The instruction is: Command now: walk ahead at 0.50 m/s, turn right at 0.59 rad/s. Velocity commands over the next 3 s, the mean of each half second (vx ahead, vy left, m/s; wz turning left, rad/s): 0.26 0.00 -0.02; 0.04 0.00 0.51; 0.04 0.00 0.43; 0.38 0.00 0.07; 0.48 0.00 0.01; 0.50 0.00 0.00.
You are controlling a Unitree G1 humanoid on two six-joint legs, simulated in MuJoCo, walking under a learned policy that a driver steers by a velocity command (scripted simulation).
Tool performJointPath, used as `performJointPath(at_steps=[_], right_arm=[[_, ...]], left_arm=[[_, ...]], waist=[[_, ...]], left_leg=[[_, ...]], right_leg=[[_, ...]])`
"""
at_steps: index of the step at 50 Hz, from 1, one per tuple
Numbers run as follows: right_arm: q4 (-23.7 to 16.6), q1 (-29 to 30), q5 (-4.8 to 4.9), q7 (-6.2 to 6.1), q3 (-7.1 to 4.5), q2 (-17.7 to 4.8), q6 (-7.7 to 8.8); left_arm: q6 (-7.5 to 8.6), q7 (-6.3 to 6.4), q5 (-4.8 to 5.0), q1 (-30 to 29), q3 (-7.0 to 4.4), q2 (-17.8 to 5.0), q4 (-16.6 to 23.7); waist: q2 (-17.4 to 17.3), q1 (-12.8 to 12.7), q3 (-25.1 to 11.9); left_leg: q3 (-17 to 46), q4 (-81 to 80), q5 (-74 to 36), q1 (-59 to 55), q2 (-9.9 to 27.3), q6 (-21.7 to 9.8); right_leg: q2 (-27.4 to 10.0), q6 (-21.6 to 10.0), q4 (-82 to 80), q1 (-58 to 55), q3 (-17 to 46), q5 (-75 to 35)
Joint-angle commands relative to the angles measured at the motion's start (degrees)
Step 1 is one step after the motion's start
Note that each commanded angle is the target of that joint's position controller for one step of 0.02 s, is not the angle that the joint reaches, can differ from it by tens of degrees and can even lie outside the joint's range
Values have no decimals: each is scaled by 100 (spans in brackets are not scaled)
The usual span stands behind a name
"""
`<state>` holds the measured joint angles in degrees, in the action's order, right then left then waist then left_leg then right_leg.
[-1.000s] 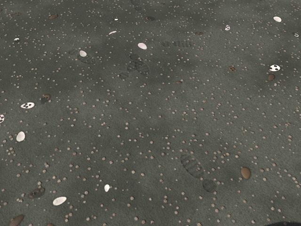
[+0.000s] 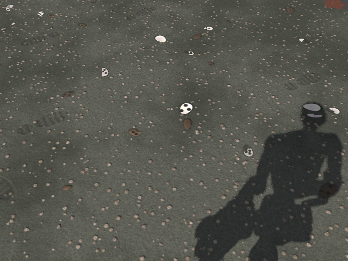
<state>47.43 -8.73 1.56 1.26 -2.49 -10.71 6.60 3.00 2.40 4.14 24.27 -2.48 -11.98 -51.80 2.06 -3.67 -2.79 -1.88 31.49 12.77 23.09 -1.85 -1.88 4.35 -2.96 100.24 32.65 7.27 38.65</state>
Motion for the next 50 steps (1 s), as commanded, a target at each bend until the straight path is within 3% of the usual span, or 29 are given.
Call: performJointPath(at_steps=[1,2,3,4,5,6,8,10,13,14,15,16,17,18,20,23,26,30,34,36,37,38,39,40,41,42,43,45,50], right_arm=[[169,-1208,-213,-250,-184,-736,-127],[233,-777,-198,-261,-68,-426,-91],[266,-407,-185,-210,-11,-322,-86],[213,-149,-242,-200,-5,-411,-81],[228,-188,-326,-230,-77,-650,-81],[254,-155,-342,-261,-96,-829,-70],[393,-543,-102,-286,-165,-1141,-69],[441,-579,87,-303,-223,-1295,-126],[555,-1041,78,-262,-233,-1201,-258],[578,-1300,-23,-229,-200,-1073,-275],[483,-1615,-193,-179,-94,-720,-216],[431,-2045,-130,-160,79,-359,-219],[403,-1878,-10,-176,-70,-850,-286],[232,-1452,53,-212,-151,-1049,-376],[174,-1174,-41,-357,-219,-991,-632],[43,-1262,-81,-434,-302,-885,-848],[-225,-879,-98,-435,-333,-820,-905],[-549,-412,-114,-305,-311,-817,-960],[-744,-276,-110,-156,-347,-928,-1019],[-650,-619,-145,-111,-391,-928,-1034],[-608,-797,-175,-123,-458,-1092,-1032],[-714,-877,-187,-220,-603,-1764,-1008],[-911,-844,-338,-178,-631,-2153,-912],[-976,-747,-444,-125,-587,-1949,-779],[-1028,-453,-349,-141,-553,-1830,-686],[-1106,-125,-195,-186,-506,-1632,-678],[-1155,84,-101,-226,-460,-1510,-699],[-1195,29,-114,-289,-414,-1407,-722],[-1233,-232,-69,-385,-482,-1520,-772]], left_arm=[[-2,75,-45,-1144,-111,-533,1087],[-102,57,-155,-1266,-114,-322,1143],[-167,32,-135,-1136,-163,-321,1192],[-138,23,-169,-1190,-171,-291,1285],[-86,2,-290,-1169,-171,-256,1300],[-19,-67,-376,-1092,-129,-89,1227],[88,-228,-366,-1279,-79,38,1200],[77,-297,-334,-1679,-67,-78,1360],[141,-315,-473,-1705,-221,-504,1315],[158,-275,-511,-1305,-333,-831,1212],[144,-224,-651,-689,-420,-1233,1171],[66,-223,-587,-361,-429,-1316,1134],[4,-250,-492,-298,-409,-1210,1152],[-28,-231,-440,-666,-393,-1197,1205],[-66,-180,-451,-1459,-274,-847,1248],[-59,-135,-594,-1992,-294,-836,1228],[-40,-23,-550,-1984,-318,-865,1112],[-130,104,-489,-2067,-389,-1042,1055],[-236,80,-371,-2047,-450,-1200,971],[-321,66,-301,-1988,-444,-1145,897],[-374,44,-304,-1729,-420,-969,777],[-400,-15,-489,-1593,-347,-641,872],[-344,12,-506,-2190,-360,-735,1216],[-331,41,-451,-2547,-427,-991,1257],[-348,84,-422,-2425,-464,-1031,1194],[-371,149,-474,-2228,-494,-1064,1028],[-378,176,-530,-2125,-511,-1094,988],[-341,127,-510,-2065,-489,-987,996],[-281,31,-441,-2358,-383,-787,1124]], waist=[[-82,756,-68],[-164,465,507],[-406,127,978],[-606,58,1102],[-646,93,1030],[-663,42,753],[-679,149,199],[-775,223,238],[-515,290,31],[-367,217,-271],[328,127,-1044],[1395,59,-2117],[969,-62,-2276],[728,29,-1732],[426,385,-893],[548,704,-521],[452,644,-404],[531,571,-430],[640,543,-406],[431,669,-421],[-8,662,-232],[-1763,433,-9],[-2185,647,11],[-1466,752,-57],[-1186,539,-57],[-860,400,-127],[-909,309,-172],[-863,278,-379],[-977,462,-375]], left_leg=[[3537,-1598,1073,-2818,3038,-1632],[2949,-1701,657,-1771,2773,-1309],[2015,-1869,555,-914,2295,-863],[1198,-2024,-171,-47,1788,-669],[417,-2139,-900,655,1323,-672],[-13,-2096,-1570,978,1049,-663],[94,-2108,-2037,537,1164,-761],[468,-1908,-2378,-698,1499,-730],[680,-962,-2274,-1492,1368,-416],[522,-303,-1938,-1239,1009,-190],[211,1100,31,71,544,181],[339,2873,2686,1002,202,463],[894,3667,2889,1215,248,507],[795,4022,2583,1701,339,505],[646,3881,1782,1590,621,574],[431,3842,1146,887,563,613],[446,3266,816,976,640,548],[263,2304,542,541,667,441],[-50,1274,635,-61,514,195],[-316,277,255,-780,247,-73],[11,-403,-131,-1139,276,-298],[2095,-997,-1756,-1795,1679,-856],[3376,-1391,-2043,-1517,2366,-1805],[3068,-1464,-1710,-1481,2166,-1770],[2627,-1378,-1613,-1474,1880,-1421],[2308,-1258,-1499,-1475,1651,-1095],[2125,-1195,-1670,-1366,1539,-951],[1988,-1120,-2011,-1381,1376,-911],[2126,-1045,-1368,-1650,1193,-901]], right_leg=[[-822,251,1235,3642,-198,-1228],[-1003,211,673,3334,226,-1471],[-1145,172,-586,2920,320,-1805],[-1054,244,-1717,2102,238,-2190],[-874,327,-2890,1099,-152,-2979],[-825,305,-4107,67,-457,-3783],[-607,369,-5376,-983,-662,-4614],[-607,307,-6349,-543,-494,-4216],[-417,111,-7477,-1146,-651,-4440],[-621,-25,-7439,-2054,-526,-5582],[-1719,-473,-6608,-3958,245,-8305],[-3002,-1318,-6798,-4938,1601,-8409],[-2842,-1333,-7047,-4600,1784,-7366],[-2671,-1184,-7297,-4094,1454,-6390],[-2318,-995,-7853,-2690,806,-4984],[-2124,-1014,-8367,-1484,164,-4092],[-2285,-1059,-8540,-1472,-70,-3671],[-2354,-980,-8617,-1480,-444,-3185],[-2410,-721,-8338,-1630,-718,-2951],[-2230,-362,-7790,-1495,-999,-2563],[-1936,20,-7072,-1148,-1338,-2138],[-1143,658,-5031,308,-2021,-930],[-503,769,-3932,1255,-1110,-31],[-524,649,-3362,1376,-562,-359],[-593,550,-3334,1400,-390,-969],[-675,546,-3396,1309,-317,-1438],[-675,571,-3448,1157,-298,-1778],[-549,596,-3418,851,-287,-2181],[-424,694,-4913,578,-174,-2443]])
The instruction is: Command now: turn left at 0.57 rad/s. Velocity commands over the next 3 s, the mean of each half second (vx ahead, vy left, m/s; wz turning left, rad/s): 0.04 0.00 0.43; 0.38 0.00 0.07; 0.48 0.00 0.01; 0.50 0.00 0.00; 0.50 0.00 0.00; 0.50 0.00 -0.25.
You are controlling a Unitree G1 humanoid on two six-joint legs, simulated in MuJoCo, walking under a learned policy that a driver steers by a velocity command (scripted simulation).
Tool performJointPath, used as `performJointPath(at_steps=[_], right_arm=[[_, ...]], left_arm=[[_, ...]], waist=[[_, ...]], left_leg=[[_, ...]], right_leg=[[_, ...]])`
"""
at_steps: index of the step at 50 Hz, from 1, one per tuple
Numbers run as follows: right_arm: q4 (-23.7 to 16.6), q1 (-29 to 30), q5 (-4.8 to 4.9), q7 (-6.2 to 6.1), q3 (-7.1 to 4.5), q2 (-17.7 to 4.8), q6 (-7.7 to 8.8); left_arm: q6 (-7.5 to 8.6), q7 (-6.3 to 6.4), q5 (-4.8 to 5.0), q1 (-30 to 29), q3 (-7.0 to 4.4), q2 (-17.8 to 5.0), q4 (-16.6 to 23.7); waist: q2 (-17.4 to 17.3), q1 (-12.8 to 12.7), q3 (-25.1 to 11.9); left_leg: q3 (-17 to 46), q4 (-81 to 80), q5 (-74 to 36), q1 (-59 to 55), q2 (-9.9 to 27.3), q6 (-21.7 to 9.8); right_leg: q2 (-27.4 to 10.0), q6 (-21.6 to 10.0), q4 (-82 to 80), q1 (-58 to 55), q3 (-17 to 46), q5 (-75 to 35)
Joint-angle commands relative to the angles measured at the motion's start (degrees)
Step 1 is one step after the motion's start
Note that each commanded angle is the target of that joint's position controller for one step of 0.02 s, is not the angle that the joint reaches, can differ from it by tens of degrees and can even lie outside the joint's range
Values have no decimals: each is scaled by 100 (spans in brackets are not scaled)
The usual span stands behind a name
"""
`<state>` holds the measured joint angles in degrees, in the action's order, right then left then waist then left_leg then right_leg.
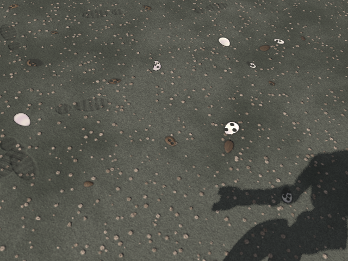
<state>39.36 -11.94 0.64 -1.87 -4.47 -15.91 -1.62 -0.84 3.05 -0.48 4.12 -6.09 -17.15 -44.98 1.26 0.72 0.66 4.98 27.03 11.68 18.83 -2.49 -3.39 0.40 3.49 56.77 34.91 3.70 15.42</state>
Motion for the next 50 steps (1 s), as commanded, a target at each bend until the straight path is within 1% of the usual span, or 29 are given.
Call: performJointPath(at_steps=[1,7,10,11,12,13,14,15,16,17,18,21,23,25,27,28,29,30,31,32,33,35,37,39,43,46,48,49,50], right_arm=[[-461,97,11,-74,-302,-1035,29],[-688,215,-6,2,-336,-1104,-68],[-847,467,87,-10,-315,-1059,-112],[-890,400,71,-30,-265,-883,-114],[-886,78,-42,-12,-160,-476,-106],[-1078,75,19,-13,-232,-704,-39],[-926,-51,-51,2,-379,-1203,15],[-813,-59,-21,27,-427,-1254,5],[-678,-138,-17,21,-399,-1072,-39],[-672,-129,-29,19,-354,-936,-82],[-665,-92,-10,43,-281,-723,-103],[-720,135,8,145,-64,-281,-82],[-843,436,31,196,-47,-354,-7],[-800,357,55,205,-85,-487,99],[-578,-64,24,203,-95,-426,203],[-503,-390,9,182,-109,-470,240],[-389,-1041,-11,134,-162,-704,272],[-309,-1341,-95,187,-358,-1433,286],[-306,-1450,-113,206,-321,-1243,385],[-288,-1305,-113,187,-220,-968,466],[-327,-1153,-83,177,-169,-814,523],[-338,-922,-34,154,-126,-742,532],[-296,-892,-36,135,-115,-709,518],[-199,-942,3,111,-127,-742,503],[29,-1194,48,114,-179,-931,526],[168,-1250,107,127,-212,-1019,535],[206,-1163,106,108,-229,-1115,493],[219,-1148,91,89,-193,-1045,467],[167,-1140,20,58,-107,-864,455]], left_arm=[[115,-58,34,-389,-16,-276,457],[261,-222,100,-341,-21,-391,511],[340,-308,98,122,-61,-459,435],[341,-311,44,369,-124,-664,373],[292,-288,-45,454,-185,-1001,412],[260,-310,-207,516,-192,-1122,321],[278,-303,-121,308,-114,-819,484],[260,-276,-55,100,-55,-629,529],[230,-275,-3,-73,-21,-539,570],[205,-272,57,-107,0,-509,558],[178,-262,49,-57,23,-506,511],[119,-263,48,225,36,-490,363],[100,-262,93,405,-37,-826,345],[126,-272,147,588,-57,-958,320],[140,-293,222,622,-15,-879,280],[191,-314,189,569,63,-654,283],[274,-367,80,285,213,-187,405],[414,-365,114,20,254,-89,720],[502,-347,196,-375,128,-590,818],[539,-380,262,-240,54,-754,764],[553,-409,248,-34,52,-692,598],[587,-464,140,-25,60,-611,535],[590,-511,83,-91,138,-383,506],[575,-533,72,-273,227,-188,540],[572,-574,160,-764,287,-211,740],[611,-619,172,-837,251,-392,866],[630,-614,152,-407,160,-575,798],[619,-572,134,301,47,-746,589],[612,-520,127,1343,-66,-1003,340]], waist=[[-947,51,-677],[-1101,95,-664],[-1052,-226,-748],[-806,-246,-879],[468,-33,-1073],[1764,76,-852],[1114,26,-778],[792,76,-695],[578,140,-601],[528,102,-524],[507,95,-516],[889,-140,-606],[1175,-334,-329],[1011,-326,-206],[765,-79,-136],[626,90,-311],[-83,350,-526],[-1648,376,-360],[-1404,601,132],[-1224,424,379],[-1079,323,389],[-849,204,417],[-713,177,282],[-724,228,219],[-801,375,396],[-836,283,507],[-883,-27,242],[-791,-385,-221],[-579,-843,-934]], left_leg=[[1539,-609,-1026,-1137,1244,-779],[2219,-367,-1323,-890,1148,-933],[2315,-15,-1526,-722,852,-656],[2096,308,-885,-291,634,-382],[1253,1586,973,485,-66,-24],[612,2589,2739,1513,-643,286],[725,3742,2598,1672,-329,498],[676,4156,2222,1707,-295,594],[613,4250,1971,1723,-246,693],[595,4246,1733,1775,-220,772],[470,4029,1570,1579,-214,819],[-202,2386,1199,866,75,785],[-554,1602,1525,477,64,664],[-666,703,1227,50,42,462],[-799,-373,435,-931,-55,188],[-507,-350,379,-1701,145,51],[575,-570,505,-2570,976,-192],[2437,-1176,1590,-2540,2052,-894],[3187,-1571,1945,-2290,2400,-1386],[2929,-1595,2000,-2308,2314,-1333],[2493,-1630,1883,-2366,2040,-1158],[1793,-1745,647,-2297,1786,-928],[1101,-1823,-434,-2020,1515,-832],[578,-1824,-775,-1715,1310,-745],[338,-1823,-606,-1336,1369,-717],[423,-1654,-825,-1525,1643,-671],[305,-1071,-2152,-1704,1635,-532],[43,-185,-3162,-1602,1394,-395],[-205,1226,-3017,-800,1115,-177]], right_leg=[[-2,66,-808,215,191,-85],[219,-15,-1840,-676,183,454],[183,-204,-3299,-1728,76,-421],[-290,-363,-3539,-2491,294,-1067],[-1446,-851,-3608,-3255,1361,-2281],[-2261,-1944,-3735,-3122,2693,-3106],[-2384,-2219,-3701,-3010,2545,-3095],[-2034,-1995,-3596,-2897,1953,-3016],[-1661,-1737,-3505,-2870,1500,-2853],[-1584,-1687,-3473,-2865,1348,-2937],[-1404,-1640,-3486,-2750,1082,-3055],[-988,-1448,-3910,-2552,680,-368],[-1110,-1518,-4148,-2264,901,567],[-1241,-1546,-4101,-2161,1051,859],[-1156,-1419,-3894,-1708,968,900],[-1031,-1193,-3577,-1247,824,834],[-589,-786,-2322,-420,257,851],[51,-475,-1185,709,-613,1309],[-188,-439,-225,1320,-210,1735],[-386,-516,212,1682,-38,1379],[-500,-579,354,1746,-22,948],[-654,-550,84,1704,-43,117],[-573,-400,-361,1232,-249,-506],[-455,-262,-1070,696,-386,-1052],[-249,-237,-2077,-25,-459,-1546],[-224,-501,-2399,-256,-413,-1229],[-28,-718,-2566,-970,-600,-919],[149,-877,-2641,-1947,-745,-883],[-204,-1125,-2457,-3535,-354,-978]])
Over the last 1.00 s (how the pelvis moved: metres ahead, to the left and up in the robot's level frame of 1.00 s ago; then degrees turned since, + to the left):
0.19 -0.02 0.02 20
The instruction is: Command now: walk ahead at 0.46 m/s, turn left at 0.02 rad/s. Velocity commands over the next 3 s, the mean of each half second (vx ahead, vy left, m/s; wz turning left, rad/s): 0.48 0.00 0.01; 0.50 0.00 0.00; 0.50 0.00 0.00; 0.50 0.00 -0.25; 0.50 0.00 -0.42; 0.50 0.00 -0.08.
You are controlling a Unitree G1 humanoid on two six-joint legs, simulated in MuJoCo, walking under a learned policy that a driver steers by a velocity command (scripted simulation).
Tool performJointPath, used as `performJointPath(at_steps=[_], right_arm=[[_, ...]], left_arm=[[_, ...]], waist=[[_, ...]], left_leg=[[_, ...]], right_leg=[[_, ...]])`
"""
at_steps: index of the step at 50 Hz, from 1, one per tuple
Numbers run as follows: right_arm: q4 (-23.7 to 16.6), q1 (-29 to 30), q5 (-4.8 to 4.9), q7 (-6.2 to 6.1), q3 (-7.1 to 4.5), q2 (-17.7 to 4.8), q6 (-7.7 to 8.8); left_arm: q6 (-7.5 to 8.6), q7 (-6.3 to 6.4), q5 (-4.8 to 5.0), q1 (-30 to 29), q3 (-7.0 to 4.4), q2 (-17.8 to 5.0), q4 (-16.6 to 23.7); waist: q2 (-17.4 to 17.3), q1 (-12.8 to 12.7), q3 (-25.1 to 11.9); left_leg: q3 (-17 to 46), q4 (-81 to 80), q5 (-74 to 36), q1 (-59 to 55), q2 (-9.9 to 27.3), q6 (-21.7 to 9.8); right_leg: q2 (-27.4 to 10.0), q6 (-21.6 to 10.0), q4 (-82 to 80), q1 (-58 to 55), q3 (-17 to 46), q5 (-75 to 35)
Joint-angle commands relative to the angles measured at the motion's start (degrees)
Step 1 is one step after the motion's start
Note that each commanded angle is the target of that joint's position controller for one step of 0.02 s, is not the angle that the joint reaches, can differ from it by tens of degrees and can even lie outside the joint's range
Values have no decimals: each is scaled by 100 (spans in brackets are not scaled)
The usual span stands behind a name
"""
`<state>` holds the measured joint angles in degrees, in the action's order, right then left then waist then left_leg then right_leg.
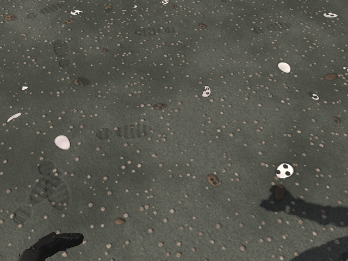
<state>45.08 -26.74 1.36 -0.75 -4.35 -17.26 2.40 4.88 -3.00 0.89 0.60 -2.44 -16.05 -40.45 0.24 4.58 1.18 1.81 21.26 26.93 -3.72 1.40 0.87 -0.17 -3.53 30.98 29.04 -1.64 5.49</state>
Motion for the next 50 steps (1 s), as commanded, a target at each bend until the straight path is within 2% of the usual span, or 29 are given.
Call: performJointPath(at_steps=[1,2,3,4,5,6,7,10,13,16,19,21,24,25,26,27,28,29,30,31,32,33,35,37,40,43,46,48,50], right_arm=[[-586,-292,-57,-23,56,-163,135],[-495,-185,14,-9,52,-296,266],[-627,404,180,40,-77,-747,314],[-726,812,155,44,-55,-752,341],[-736,1002,20,25,-54,-690,329],[-682,912,-42,16,-83,-640,272],[-627,756,-43,23,-70,-542,208],[-635,845,-79,6,-40,-389,105],[-805,1455,-131,0,15,-280,160],[-940,2099,-100,81,93,-124,256],[-1105,2642,-38,194,129,-100,310],[-1215,2882,-26,277,127,-151,340],[-1257,2729,-41,361,81,-319,353],[-1179,2378,-54,350,21,-446,351],[-950,1573,-65,312,-98,-656,347],[-729,542,-114,248,-211,-996,327],[-627,68,-210,230,-338,-1565,304],[-635,-30,-129,231,-209,-1071,284],[-662,403,-106,211,-106,-818,265],[-707,770,-101,196,-64,-709,246],[-703,1066,-134,214,-27,-596,243],[-726,1248,-174,228,21,-452,278],[-670,1359,-148,247,11,-460,355],[-554,1325,-129,226,-22,-568,407],[-399,1145,-122,153,-46,-666,373],[-249,889,-77,112,-74,-809,325],[-48,586,-29,102,-105,-901,256],[44,542,-4,75,-132,-940,194],[102,589,3,43,-159,-993,128]], left_arm=[[14,116,-121,2446,-565,-1756,-210],[25,62,-22,2551,-443,-1382,-260],[26,75,-1,2048,-339,-1115,-236],[16,87,-28,1649,-290,-965,-162],[16,87,-79,1328,-237,-800,-127],[50,78,-152,1113,-189,-651,-84],[73,83,-162,997,-178,-593,-82],[156,120,-91,1047,-198,-674,-209],[141,193,-58,1299,-212,-779,-354],[101,244,2,1567,-219,-887,-461],[28,250,43,1962,-231,-988,-630],[-56,260,42,2126,-242,-1019,-723],[-170,294,51,2157,-284,-1127,-793],[-197,307,48,2074,-296,-1189,-784],[-233,319,32,1960,-267,-1142,-762],[-220,335,-63,1931,-160,-915,-640],[-97,294,-75,2599,33,-274,-483],[40,249,-19,2419,-13,-591,-562],[105,207,136,1912,-129,-981,-402],[137,204,142,1531,-108,-935,-302],[128,217,58,1348,-112,-850,-261],[67,229,13,1425,-141,-811,-292],[-66,245,-6,1689,-100,-580,-384],[-139,279,-48,1510,-81,-501,-311],[-108,265,-84,890,-45,-410,-127],[-38,193,-53,281,6,-305,19],[-3,111,-4,-153,0,-369,193],[21,50,-4,-265,-25,-458,286],[44,19,-14,-77,-67,-566,267]], waist=[[1100,-1111,-2078],[1537,-1185,-2482],[1107,-1113,-1344],[656,-965,-768],[342,-782,-391],[443,-557,-263],[556,-425,-275],[420,-318,-84],[246,-474,123],[214,-740,214],[189,-976,335],[219,-1020,382],[365,-807,191],[460,-576,-60],[407,-119,-580],[165,306,-1419],[-1232,50,-2245],[-1362,213,-2584],[-994,181,-1617],[-545,36,-1012],[-275,-146,-574],[-360,-347,-406],[-504,-547,-356],[-454,-592,-171],[-360,-427,30],[-351,-183,146],[-371,-35,258],[-394,-77,291],[-465,-234,179]], left_leg=[[-150,4361,-1944,3619,-138,-117],[713,5153,523,4307,-464,-146],[616,5494,240,4924,-92,-212],[419,5272,-256,4878,211,-302],[328,4931,-671,4632,425,-309],[375,4632,-982,4258,612,-319],[371,4519,-1152,3967,665,-293],[259,4052,-1604,4034,711,-118],[200,3035,-2521,4384,722,9],[-32,1820,-3344,4078,522,4],[-121,1199,-3471,4052,377,-35],[-113,943,-3176,4218,307,-140],[-194,735,-2400,3886,136,-382],[-344,681,-2200,3314,-43,-497],[-506,526,-2367,2159,-204,-681],[119,858,-2680,336,437,-1002],[2865,564,-1614,-1888,1909,-1915],[4114,-171,-1138,-2119,2154,-2029],[3216,-269,-1049,-1442,1955,-1738],[2443,-377,-1463,-567,1704,-1573],[1961,-580,-1905,205,1472,-1497],[1610,-787,-2245,724,1276,-1432],[1240,-1109,-2592,1236,1147,-1508],[875,-1312,-2879,1451,1091,-1555],[430,-1424,-2993,1383,922,-1431],[151,-1428,-2787,1313,831,-1276],[259,-1267,-2604,830,1086,-1251],[350,-1049,-2735,426,1288,-1177],[393,-731,-3244,145,1387,-1070]], right_leg=[[-1800,-1357,-284,-5185,2975,1300],[-2145,-1558,-1467,-5260,4771,2449],[-2033,-1278,-1610,-4510,4021,2745],[-1837,-1116,-1638,-3650,3293,2297],[-1605,-1032,-1749,-2854,2722,1673],[-1378,-958,-1889,-2318,2304,1182],[-1260,-966,-2040,-2013,2069,932],[-1171,-1085,-2370,-1679,1489,255],[-1081,-1027,-2455,-1869,1078,-337],[-893,-846,-2433,-1962,657,-550],[-1062,-847,-2295,-2395,683,-491],[-1250,-824,-2066,-2881,757,-684],[-1442,-682,-1544,-3448,806,-1783],[-1371,-612,-1094,-3493,727,-2782],[-1117,-474,-139,-3288,494,-3545],[-858,-282,1330,-2260,316,-2680],[182,165,3628,187,97,393],[288,158,4319,968,884,2657],[-68,124,4575,1459,862,2383],[-363,113,4335,1423,657,1891],[-546,153,3938,1273,559,1544],[-716,186,3654,930,592,1278],[-770,311,3403,543,530,1037],[-808,440,2978,680,487,695],[-785,526,1820,847,428,-319],[-574,502,720,541,252,-1101],[-480,404,223,593,283,-1083],[-448,250,-10,667,339,-723],[-355,97,-148,357,263,-273]])
Over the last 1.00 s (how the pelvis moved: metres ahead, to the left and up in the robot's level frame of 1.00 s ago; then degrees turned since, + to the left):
0.20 0.00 -0.02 13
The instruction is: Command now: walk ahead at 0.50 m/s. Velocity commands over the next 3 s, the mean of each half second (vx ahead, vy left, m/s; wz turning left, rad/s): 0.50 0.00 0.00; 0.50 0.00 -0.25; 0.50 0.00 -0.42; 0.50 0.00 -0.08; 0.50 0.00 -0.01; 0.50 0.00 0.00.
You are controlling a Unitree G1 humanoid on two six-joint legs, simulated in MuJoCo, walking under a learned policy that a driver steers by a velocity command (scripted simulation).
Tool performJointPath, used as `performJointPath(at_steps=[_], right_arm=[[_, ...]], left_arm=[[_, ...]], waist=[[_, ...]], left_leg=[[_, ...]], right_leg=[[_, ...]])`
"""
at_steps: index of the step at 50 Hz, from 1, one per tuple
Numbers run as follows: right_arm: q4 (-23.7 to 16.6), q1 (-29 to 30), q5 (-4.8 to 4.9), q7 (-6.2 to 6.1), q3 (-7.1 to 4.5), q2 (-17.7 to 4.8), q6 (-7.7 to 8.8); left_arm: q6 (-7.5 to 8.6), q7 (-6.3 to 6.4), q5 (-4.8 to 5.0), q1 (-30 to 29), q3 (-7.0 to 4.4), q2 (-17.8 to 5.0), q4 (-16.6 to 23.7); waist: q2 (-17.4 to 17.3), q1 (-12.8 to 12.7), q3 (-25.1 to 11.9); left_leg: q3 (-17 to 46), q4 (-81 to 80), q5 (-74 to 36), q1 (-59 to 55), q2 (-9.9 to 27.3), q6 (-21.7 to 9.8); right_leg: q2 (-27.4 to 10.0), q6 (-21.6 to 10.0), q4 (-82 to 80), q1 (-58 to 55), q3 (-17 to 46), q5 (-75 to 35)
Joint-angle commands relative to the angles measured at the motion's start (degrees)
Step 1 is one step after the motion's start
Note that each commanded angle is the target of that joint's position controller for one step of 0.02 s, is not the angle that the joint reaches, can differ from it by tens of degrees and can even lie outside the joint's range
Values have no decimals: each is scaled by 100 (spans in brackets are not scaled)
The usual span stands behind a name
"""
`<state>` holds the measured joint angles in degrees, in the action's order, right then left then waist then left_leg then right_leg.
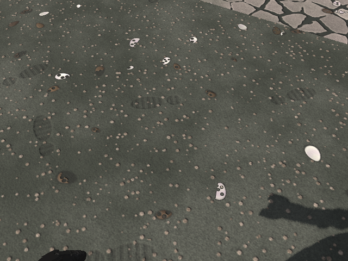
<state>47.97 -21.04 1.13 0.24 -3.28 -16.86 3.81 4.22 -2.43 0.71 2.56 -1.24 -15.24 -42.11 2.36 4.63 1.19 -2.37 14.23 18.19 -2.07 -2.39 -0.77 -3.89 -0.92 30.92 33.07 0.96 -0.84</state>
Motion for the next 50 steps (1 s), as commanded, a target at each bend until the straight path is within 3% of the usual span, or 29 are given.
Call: performJointPath(at_steps=[1,2,3,4,5,6,7,8,10,13,16,20,25,28,29,30,31,32,33,34,35,36,38,41,43,46,50], right_arm=[[-188,124,27,-70,-271,-1064,-46],[-189,149,2,-81,-228,-960,-83],[-299,66,-107,-103,-102,-689,-89],[-427,-658,-106,-51,89,-56,28],[-333,-397,-27,-26,18,-463,149],[-488,107,122,10,-88,-819,223],[-582,462,108,-8,-70,-794,249],[-616,663,4,-31,-84,-747,238],[-558,449,-35,-32,-95,-609,126],[-584,543,-77,-61,-56,-408,-5],[-733,1082,-102,-58,-28,-327,3],[-902,1824,-61,34,36,-176,83],[-1173,2482,-5,204,48,-221,161],[-1124,2132,-25,254,-26,-420,189],[-967,1581,-44,234,-112,-560,192],[-689,680,-66,179,-252,-839,185],[-535,-324,-135,101,-362,-1271,155],[-468,-353,-142,136,-381,-1454,140],[-538,-239,-81,126,-246,-870,140],[-565,135,-86,97,-183,-697,152],[-585,500,-117,95,-146,-588,167],[-582,755,-141,105,-110,-418,195],[-522,945,-202,109,-100,-306,279],[-356,939,-219,73,-156,-443,350],[-260,862,-232,19,-182,-509,336],[-192,849,-205,-47,-194,-605,290],[13,429,-124,-103,-253,-771,161]], left_arm=[[120,-29,-7,79,-245,-745,349],[120,11,-25,854,-375,-959,109],[107,68,-61,1855,-506,-1344,-98],[65,75,-94,2241,-624,-1874,-195],[64,57,2,2302,-479,-1330,-167],[74,69,-4,1915,-397,-1112,-121],[71,79,-34,1528,-359,-996,-47],[76,67,-72,1240,-316,-840,-24],[127,57,-133,1031,-270,-677,-9],[205,91,-70,1128,-317,-817,-152],[166,168,-60,1332,-341,-909,-291],[104,218,-6,1660,-348,-1009,-467],[-49,249,33,2070,-377,-1085,-739],[-125,293,50,1938,-426,-1200,-776],[-154,307,54,1801,-429,-1224,-758],[-172,321,16,1780,-371,-1085,-717],[-149,324,-138,1891,-228,-736,-565],[-20,264,-34,2613,-67,-128,-556],[71,234,115,2132,-228,-843,-618],[120,218,230,1623,-306,-1042,-448],[118,249,202,1398,-302,-957,-421],[72,267,124,1333,-332,-891,-426],[-81,269,128,1626,-336,-672,-524],[-227,293,108,1458,-333,-492,-427],[-225,279,77,1216,-340,-470,-322],[-167,175,51,762,-300,-371,-173],[-155,35,38,-12,-224,-245,197]], waist=[[-710,-467,-28],[-616,-834,-520],[-166,-1189,-1370],[1358,-871,-2066],[1117,-1108,-2189],[739,-1073,-1346],[293,-923,-879],[83,-775,-496],[306,-486,-417],[179,-400,-229],[56,-537,-47],[63,-823,137],[88,-986,332],[240,-673,85],[253,-334,-253],[127,60,-866],[-672,341,-1758],[-2085,-87,-2335],[-1276,199,-1866],[-1019,137,-1062],[-609,-57,-674],[-603,-209,-358],[-793,-456,-269],[-633,-529,-10],[-569,-481,82],[-525,-340,186],[-388,-23,424]], left_leg=[[711,410,-3163,-48,1671,-815],[479,1358,-3867,131,1374,-670],[209,2959,-2927,1057,1048,-449],[115,5117,242,3478,-13,-2],[954,5875,1520,4211,11,-23],[943,6074,1144,4656,313,-106],[742,5847,615,4566,621,-135],[666,5493,244,4392,805,-111],[702,5134,-166,3783,1005,-60],[611,4610,-529,3841,1065,101],[570,3649,-1400,4154,1073,206],[355,2347,-2331,3922,863,186],[316,1633,-2013,4063,686,-4],[179,1415,-1417,3402,473,-257],[-2,1266,-1446,2575,285,-391],[30,1314,-1634,1192,320,-583],[1435,1514,-1804,-643,1547,-962],[4059,754,-486,-2146,2611,-1779],[3954,422,244,-1784,2457,-1528],[3047,277,54,-1012,2300,-1279],[2441,89,-426,-249,2081,-1145],[1948,-117,-802,305,1873,-1071],[1331,-460,-1241,882,1690,-1014],[646,-707,-1897,1105,1679,-1054],[268,-762,-2150,968,1624,-1022],[-317,-820,-2300,861,1467,-867],[-628,-698,-2537,171,1705,-837]], right_leg=[[173,-271,-262,-591,-161,492],[351,-427,-332,-1672,-332,472],[-368,-738,-78,-3337,426,187],[-1674,-1692,-596,-5376,3163,1436],[-1753,-1712,-1285,-5472,4110,2248],[-1612,-1455,-1379,-4848,3326,2280],[-1405,-1306,-1443,-4083,2648,1788],[-1201,-1254,-1597,-3381,2170,1193],[-952,-1226,-1894,-2708,1660,564],[-891,-1340,-2228,-2401,1142,32],[-782,-1249,-2355,-2552,750,-215],[-636,-1067,-2392,-2705,353,-95],[-1004,-1025,-2028,-3534,444,-322],[-1097,-865,-1447,-3868,425,-1551],[-939,-759,-816,-3788,260,-2456],[-636,-589,261,-3309,37,-2570],[-221,-384,2162,-1962,-158,-582],[782,-119,3805,170,172,3351],[460,-172,4325,767,788,3387],[204,-225,4279,999,676,2822],[-68,-189,4034,773,550,2317],[-219,-141,3728,593,545,1986],[-375,-61,3535,68,577,1626],[-401,58,3206,367,630,1164],[-370,112,2676,633,666,598],[-306,93,1611,489,349,-248],[-238,-38,793,695,-31,-307]])
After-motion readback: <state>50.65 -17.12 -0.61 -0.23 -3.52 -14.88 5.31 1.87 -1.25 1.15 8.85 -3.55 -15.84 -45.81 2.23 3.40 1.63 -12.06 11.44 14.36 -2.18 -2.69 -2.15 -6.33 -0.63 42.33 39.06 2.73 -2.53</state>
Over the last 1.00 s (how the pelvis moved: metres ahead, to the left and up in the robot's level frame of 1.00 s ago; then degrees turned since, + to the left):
0.55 0.00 0.02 -1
